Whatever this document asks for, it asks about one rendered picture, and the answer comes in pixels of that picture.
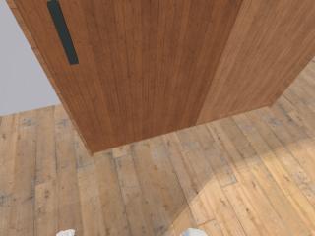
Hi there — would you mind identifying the wardrobe door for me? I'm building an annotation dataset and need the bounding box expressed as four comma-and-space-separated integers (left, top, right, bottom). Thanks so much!
197, 0, 315, 120
15, 0, 244, 153

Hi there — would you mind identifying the handle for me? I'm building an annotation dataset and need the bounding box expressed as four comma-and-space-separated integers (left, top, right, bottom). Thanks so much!
47, 0, 79, 65

